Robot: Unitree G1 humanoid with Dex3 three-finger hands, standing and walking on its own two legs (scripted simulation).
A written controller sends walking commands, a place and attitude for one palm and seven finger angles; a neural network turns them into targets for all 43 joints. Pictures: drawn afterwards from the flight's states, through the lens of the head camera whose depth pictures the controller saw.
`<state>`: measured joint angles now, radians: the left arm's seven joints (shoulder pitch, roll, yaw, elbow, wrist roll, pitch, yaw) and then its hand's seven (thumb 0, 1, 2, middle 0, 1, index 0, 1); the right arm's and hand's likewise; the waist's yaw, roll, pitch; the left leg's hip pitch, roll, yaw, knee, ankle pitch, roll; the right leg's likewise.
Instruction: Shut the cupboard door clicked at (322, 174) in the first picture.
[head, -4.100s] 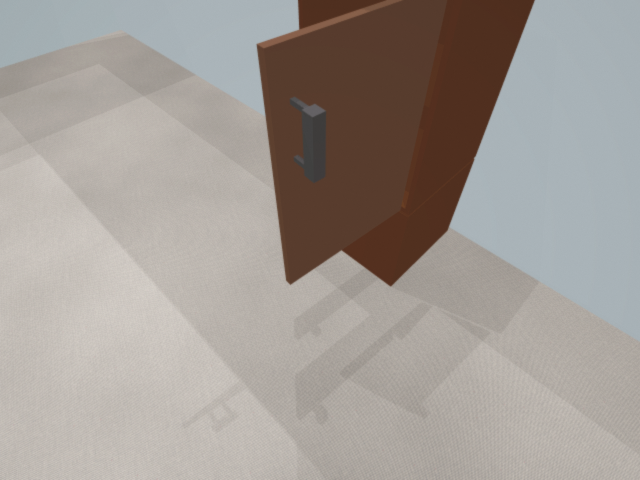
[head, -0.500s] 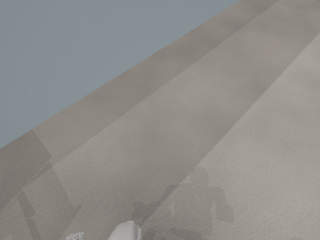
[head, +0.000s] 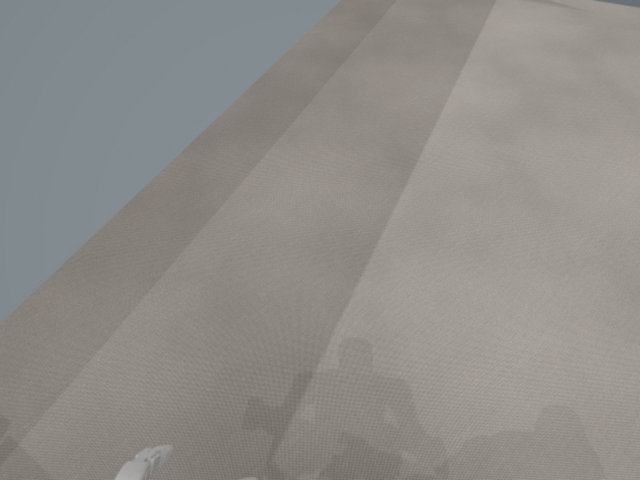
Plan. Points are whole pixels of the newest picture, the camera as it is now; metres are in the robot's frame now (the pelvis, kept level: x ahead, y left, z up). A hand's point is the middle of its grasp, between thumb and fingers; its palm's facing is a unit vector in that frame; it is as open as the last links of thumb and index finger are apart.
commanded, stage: walk around to get in front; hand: left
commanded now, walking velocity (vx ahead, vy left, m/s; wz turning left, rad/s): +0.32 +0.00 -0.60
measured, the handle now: out of the picture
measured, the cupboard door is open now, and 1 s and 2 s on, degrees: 84 84 84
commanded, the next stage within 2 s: walk to a spot facing it in 1.14 s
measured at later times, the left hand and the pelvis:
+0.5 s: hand (225, 373) +0.29 +0.17 -0.15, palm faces -0.29 -0.94 -0.16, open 7.4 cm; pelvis +0.15 +0.01 +0.02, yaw -18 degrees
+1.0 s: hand (313, 274) +0.48 +0.04 -0.15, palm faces -0.39 -0.90 -0.20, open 7.1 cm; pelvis +0.35 -0.12 +0.02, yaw -25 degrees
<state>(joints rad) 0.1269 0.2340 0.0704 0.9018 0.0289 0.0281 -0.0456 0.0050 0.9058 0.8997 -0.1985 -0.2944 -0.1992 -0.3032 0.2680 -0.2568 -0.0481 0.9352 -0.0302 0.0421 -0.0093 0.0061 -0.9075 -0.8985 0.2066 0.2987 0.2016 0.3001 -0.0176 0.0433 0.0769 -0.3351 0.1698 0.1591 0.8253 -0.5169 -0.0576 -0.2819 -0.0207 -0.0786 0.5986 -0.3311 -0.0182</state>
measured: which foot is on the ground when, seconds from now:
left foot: up 0.00-0.26, down 0.28-0.70, up 0.72-1.00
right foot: down 0.00-0.28, up 0.30-0.68, down 0.70-1.00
